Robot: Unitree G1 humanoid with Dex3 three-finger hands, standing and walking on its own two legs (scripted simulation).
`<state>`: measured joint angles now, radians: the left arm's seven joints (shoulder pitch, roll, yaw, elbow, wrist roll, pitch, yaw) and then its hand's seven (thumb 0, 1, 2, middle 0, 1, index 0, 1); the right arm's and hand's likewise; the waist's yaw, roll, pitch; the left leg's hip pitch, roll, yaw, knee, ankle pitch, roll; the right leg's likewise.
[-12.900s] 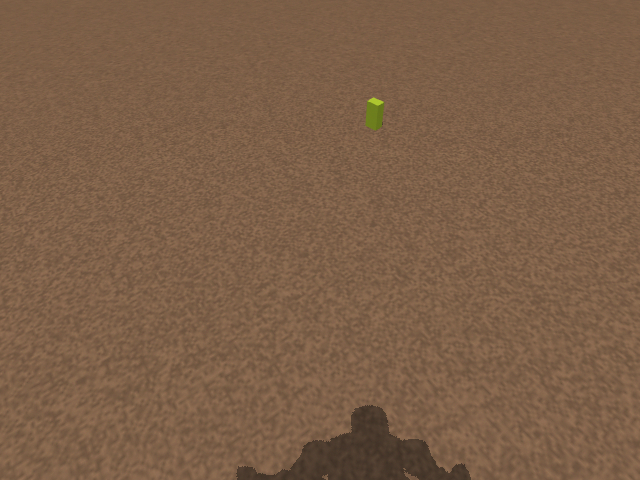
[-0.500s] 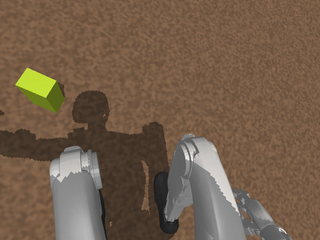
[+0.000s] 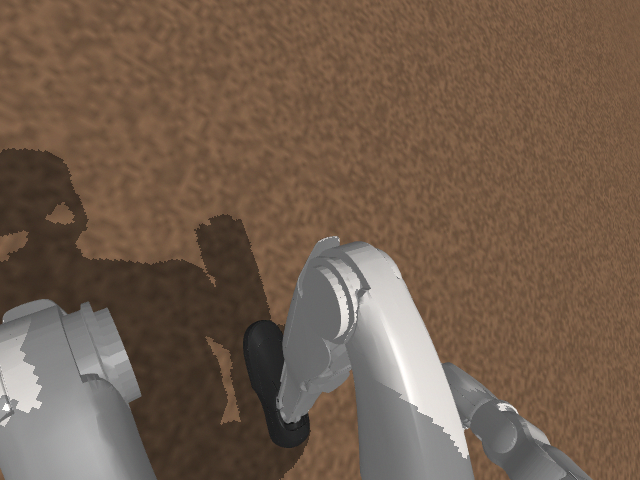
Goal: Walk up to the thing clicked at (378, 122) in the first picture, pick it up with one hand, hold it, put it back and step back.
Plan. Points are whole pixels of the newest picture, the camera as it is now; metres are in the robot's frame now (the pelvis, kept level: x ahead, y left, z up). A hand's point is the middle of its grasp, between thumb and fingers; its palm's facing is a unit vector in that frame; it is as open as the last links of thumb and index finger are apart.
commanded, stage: close in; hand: left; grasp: from the side
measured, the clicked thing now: out of the picture +0.48 +0.33 -0.22
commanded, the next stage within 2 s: rest palm in 0.66 s
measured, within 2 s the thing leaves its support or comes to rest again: neither
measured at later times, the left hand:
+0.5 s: hand out of the picture +0.44 +0.34 -0.19, palm faces +0.44 -0.90 +0.00, open 17.5 cm
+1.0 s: hand out of the picture +0.44 +0.32 -0.20, palm faces +0.45 -0.89 -0.02, open 16.8 cm
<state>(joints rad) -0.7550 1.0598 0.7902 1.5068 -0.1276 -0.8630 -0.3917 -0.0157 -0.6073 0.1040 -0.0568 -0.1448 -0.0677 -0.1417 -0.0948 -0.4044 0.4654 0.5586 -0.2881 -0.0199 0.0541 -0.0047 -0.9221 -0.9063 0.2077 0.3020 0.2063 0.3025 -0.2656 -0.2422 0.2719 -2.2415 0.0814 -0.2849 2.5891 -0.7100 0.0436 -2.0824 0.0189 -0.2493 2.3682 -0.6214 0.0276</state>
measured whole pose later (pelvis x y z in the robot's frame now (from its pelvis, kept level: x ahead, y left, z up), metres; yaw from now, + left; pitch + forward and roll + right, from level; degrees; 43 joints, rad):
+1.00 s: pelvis +0.00 +0.00 -0.01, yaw -3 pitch +13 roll -19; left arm -0.74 0.96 0.54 1.55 -0.08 -1.07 0.00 -0.01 -0.50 0.24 -0.09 -0.18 -0.10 -0.18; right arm -0.19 -0.37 0.57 0.53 -0.37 0.07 0.11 -0.01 -0.90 -0.90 0.21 0.30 0.21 0.30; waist -0.26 -0.29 0.31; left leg -2.23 0.07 -0.37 2.66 -0.73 0.03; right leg -2.05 0.04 -0.31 2.38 -0.61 0.04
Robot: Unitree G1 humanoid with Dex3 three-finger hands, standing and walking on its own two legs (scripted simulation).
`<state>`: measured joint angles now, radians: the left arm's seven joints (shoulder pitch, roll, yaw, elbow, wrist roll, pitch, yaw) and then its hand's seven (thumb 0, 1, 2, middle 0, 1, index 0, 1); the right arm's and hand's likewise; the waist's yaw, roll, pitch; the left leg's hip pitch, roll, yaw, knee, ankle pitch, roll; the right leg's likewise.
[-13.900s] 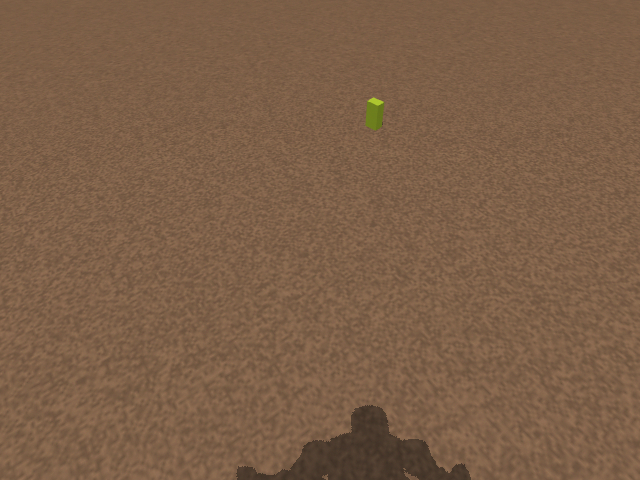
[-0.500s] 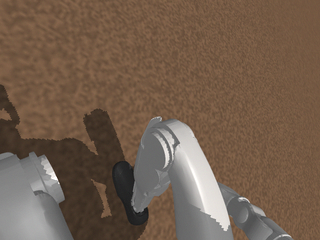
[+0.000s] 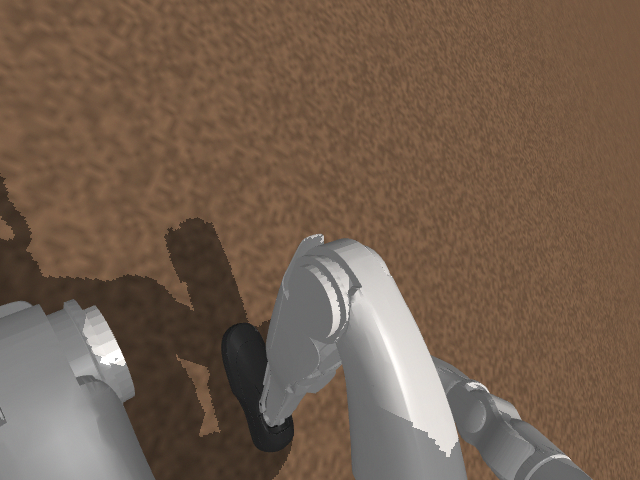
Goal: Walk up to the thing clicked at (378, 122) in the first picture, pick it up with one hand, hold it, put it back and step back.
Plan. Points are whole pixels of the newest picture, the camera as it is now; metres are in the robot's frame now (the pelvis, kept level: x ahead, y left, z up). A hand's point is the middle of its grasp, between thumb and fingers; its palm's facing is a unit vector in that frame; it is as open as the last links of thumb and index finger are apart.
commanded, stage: rest palm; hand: left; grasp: from the side
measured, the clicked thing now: out of the picture +0.47 +0.34 -0.21
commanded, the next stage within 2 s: close in 0.08 s
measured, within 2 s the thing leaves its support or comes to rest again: leaves its support in 1.90 s
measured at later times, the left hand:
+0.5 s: hand out of the picture +0.44 +0.34 -0.18, palm faces +0.50 -0.87 -0.02, open 12.3 cm
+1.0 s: hand out of the picture +0.44 +0.34 -0.18, palm faces +0.50 -0.86 -0.03, open 11.5 cm
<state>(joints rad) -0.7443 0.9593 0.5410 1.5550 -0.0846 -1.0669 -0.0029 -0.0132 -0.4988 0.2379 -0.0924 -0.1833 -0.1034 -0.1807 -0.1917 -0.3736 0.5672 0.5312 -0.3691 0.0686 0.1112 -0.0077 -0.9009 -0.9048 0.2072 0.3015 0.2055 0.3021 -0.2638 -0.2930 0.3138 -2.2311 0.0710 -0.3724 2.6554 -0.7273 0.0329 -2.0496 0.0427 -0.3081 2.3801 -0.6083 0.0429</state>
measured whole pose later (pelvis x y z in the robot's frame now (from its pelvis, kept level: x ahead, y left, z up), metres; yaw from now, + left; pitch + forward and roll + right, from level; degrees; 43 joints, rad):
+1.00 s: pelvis +0.00 +0.00 +0.01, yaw -1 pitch +14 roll -20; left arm -0.78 1.00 0.53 1.59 -0.06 -1.09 0.03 -0.02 -0.14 0.66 -0.47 -0.63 -0.51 -0.62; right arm -0.22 -0.37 0.59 0.55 -0.39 0.08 0.10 -0.01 -0.87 -0.89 0.21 0.30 0.21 0.30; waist -0.28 -0.30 0.32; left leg -2.22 0.07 -0.39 2.64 -0.73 0.03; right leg -2.04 0.05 -0.32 2.35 -0.61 0.05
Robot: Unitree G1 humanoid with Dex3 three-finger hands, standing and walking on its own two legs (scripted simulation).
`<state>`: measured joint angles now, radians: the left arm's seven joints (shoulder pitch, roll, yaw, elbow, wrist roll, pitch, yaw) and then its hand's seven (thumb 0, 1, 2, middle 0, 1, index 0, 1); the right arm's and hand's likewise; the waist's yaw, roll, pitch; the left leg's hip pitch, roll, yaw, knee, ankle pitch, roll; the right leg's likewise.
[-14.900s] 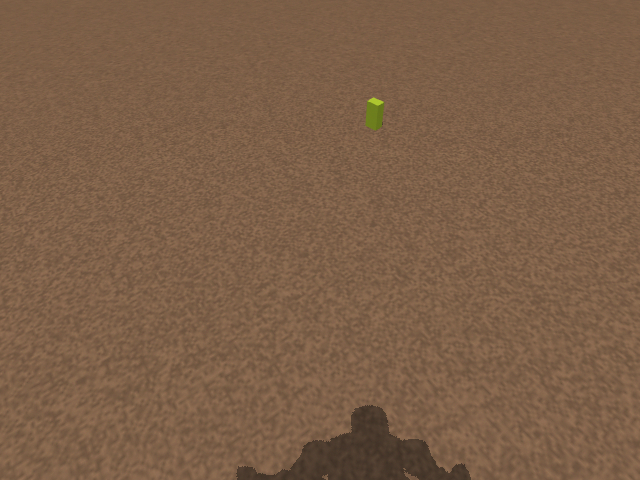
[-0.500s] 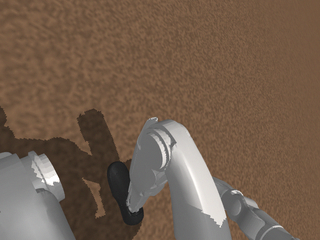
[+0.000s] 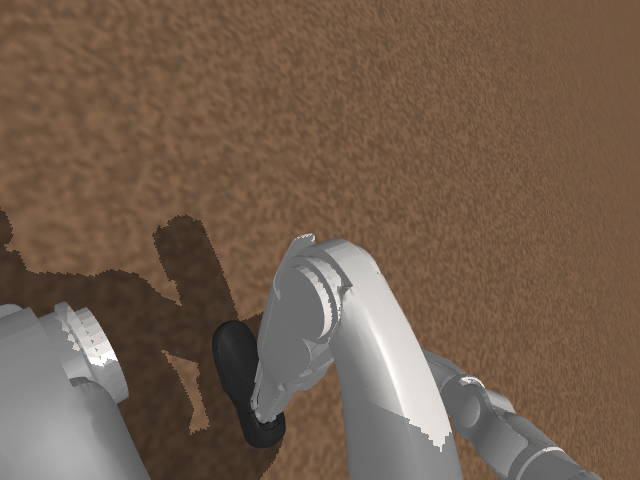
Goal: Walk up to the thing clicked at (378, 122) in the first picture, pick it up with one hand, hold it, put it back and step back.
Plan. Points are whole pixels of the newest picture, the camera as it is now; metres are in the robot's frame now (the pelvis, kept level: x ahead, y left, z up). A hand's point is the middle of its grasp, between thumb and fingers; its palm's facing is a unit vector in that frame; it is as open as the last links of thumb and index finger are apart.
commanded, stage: close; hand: left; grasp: from the side
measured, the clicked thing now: out of the picture +0.46 +0.34 -0.22
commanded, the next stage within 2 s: settle in 0.52 s
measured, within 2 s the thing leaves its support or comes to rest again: leaves its support in 0.90 s
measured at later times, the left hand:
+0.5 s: hand out of the picture +0.44 +0.34 -0.19, palm faces +0.51 -0.86 -0.03, open 11.8 cm
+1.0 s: hand out of the picture +0.45 +0.35 -0.17, palm faces +0.53 -0.85 +0.01, open 12.2 cm
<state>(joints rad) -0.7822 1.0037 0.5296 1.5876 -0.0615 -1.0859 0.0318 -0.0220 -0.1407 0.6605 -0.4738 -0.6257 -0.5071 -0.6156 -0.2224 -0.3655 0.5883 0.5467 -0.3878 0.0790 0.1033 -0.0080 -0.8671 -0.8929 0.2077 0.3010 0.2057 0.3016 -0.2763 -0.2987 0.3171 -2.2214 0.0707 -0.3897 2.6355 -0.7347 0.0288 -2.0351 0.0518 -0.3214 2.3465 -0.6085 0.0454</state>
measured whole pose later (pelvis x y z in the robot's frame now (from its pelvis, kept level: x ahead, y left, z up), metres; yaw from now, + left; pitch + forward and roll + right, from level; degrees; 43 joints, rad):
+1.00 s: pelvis +0.00 +0.00 +0.00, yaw +0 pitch +14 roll -19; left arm -0.79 0.99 0.56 1.50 -0.08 -1.04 0.00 -0.05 -0.61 0.97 -0.56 -0.97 -0.60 -0.98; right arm -0.20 -0.37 0.57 0.54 -0.37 0.08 0.10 -0.01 -0.90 -0.90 0.21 0.30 0.21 0.30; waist -0.27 -0.29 0.32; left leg -2.22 0.07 -0.38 2.64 -0.73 0.03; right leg -2.03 0.05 -0.31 2.35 -0.61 0.05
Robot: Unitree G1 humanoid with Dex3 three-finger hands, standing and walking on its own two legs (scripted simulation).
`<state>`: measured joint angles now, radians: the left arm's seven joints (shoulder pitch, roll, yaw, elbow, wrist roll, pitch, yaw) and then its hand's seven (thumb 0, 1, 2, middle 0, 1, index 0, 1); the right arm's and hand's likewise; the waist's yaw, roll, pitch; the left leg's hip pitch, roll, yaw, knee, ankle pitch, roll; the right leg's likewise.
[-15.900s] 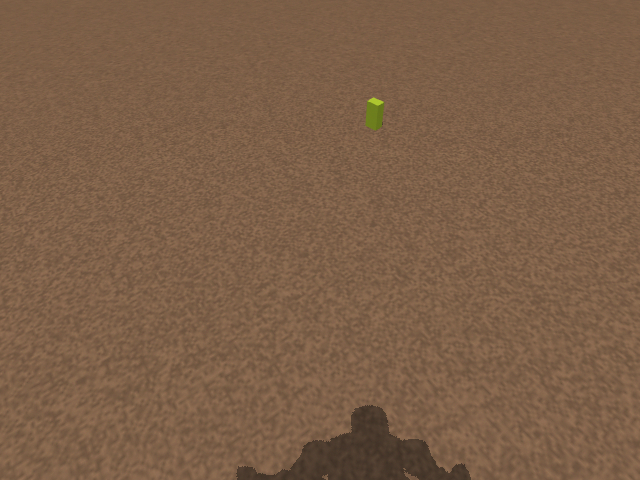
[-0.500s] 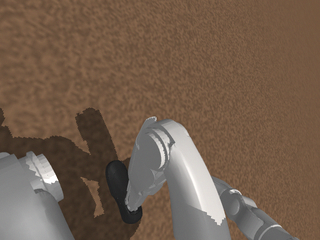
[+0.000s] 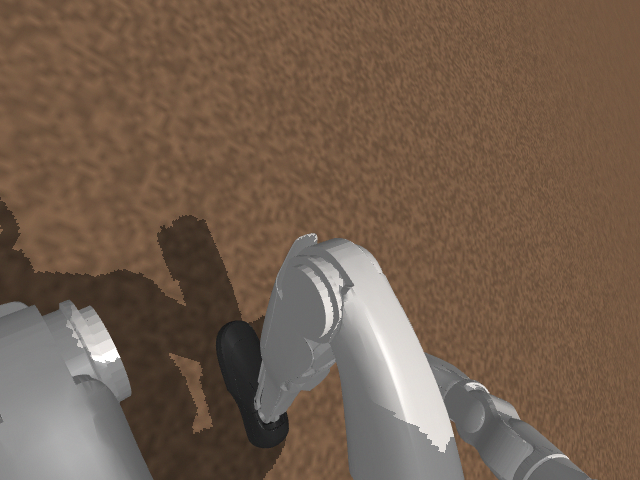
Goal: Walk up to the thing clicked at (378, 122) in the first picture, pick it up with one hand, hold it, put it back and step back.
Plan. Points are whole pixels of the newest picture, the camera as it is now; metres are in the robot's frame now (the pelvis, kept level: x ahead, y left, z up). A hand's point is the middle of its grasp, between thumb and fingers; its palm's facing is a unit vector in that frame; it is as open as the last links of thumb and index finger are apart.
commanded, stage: settle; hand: left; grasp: from the side
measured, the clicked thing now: out of the picture +0.46 +0.34 -0.20
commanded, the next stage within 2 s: hold in 0.98 s
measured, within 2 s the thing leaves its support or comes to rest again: neither
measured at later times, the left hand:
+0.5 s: hand out of the picture +0.42 +0.38 -0.05, palm faces +0.48 -0.88 -0.03, open 12.2 cm
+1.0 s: hand out of the picture +0.43 +0.37 +0.01, palm faces +0.46 -0.89 -0.04, open 12.2 cm
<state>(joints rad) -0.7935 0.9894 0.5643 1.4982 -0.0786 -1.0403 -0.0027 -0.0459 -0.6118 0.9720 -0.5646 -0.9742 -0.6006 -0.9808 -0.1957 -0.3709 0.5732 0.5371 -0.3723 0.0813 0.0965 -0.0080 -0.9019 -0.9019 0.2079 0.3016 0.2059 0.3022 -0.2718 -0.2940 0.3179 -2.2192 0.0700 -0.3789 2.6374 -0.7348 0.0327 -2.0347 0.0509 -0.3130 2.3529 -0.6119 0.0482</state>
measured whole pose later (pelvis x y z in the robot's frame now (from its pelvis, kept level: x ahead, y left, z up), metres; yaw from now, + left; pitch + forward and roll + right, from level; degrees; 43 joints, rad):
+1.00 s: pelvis +0.02 -0.02 +0.04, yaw +9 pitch +31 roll -9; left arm -0.71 0.60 0.54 0.97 -0.14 -0.58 -0.20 -0.03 -0.61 0.93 -0.57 -0.98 -0.61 -0.97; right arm 0.08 -0.32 0.14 0.62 -0.10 0.07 0.06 0.00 -0.88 -0.89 0.21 0.30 0.20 0.30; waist -0.15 -0.02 -0.04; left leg -2.25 0.06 -0.14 2.40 -0.71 0.02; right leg -2.16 -0.02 -0.14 2.30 -0.69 -0.01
